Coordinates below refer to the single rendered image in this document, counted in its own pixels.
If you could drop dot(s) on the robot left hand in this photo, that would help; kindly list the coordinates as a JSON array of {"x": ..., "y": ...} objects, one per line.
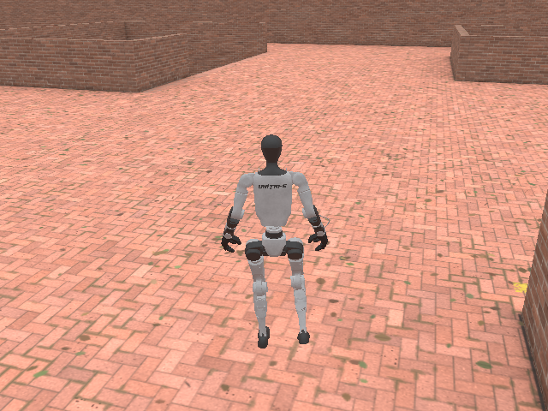
[{"x": 232, "y": 240}]

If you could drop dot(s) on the robot right forearm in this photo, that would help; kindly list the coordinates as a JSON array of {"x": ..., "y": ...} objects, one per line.
[{"x": 317, "y": 224}]

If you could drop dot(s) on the left robot foot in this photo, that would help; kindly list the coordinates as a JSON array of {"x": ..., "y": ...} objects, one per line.
[{"x": 263, "y": 341}]

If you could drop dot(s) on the robot left forearm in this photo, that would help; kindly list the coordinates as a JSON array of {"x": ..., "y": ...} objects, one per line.
[{"x": 230, "y": 226}]

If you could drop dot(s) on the robot foot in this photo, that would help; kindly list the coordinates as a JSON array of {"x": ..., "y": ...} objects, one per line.
[
  {"x": 263, "y": 341},
  {"x": 303, "y": 337}
]

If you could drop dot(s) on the robot right hand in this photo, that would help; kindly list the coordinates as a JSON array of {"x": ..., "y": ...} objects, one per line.
[{"x": 316, "y": 238}]

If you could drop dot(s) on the robot right upper arm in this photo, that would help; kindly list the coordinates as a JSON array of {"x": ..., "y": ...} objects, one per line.
[{"x": 305, "y": 194}]

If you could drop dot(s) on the right robot foot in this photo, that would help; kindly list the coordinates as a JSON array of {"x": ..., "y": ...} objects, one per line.
[{"x": 303, "y": 337}]

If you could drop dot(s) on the robot left upper arm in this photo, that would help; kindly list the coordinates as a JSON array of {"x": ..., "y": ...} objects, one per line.
[{"x": 241, "y": 192}]

